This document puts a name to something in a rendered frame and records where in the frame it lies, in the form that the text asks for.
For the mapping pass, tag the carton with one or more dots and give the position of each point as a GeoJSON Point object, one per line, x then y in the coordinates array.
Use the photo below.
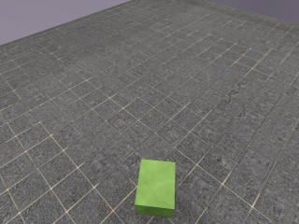
{"type": "Point", "coordinates": [155, 192]}

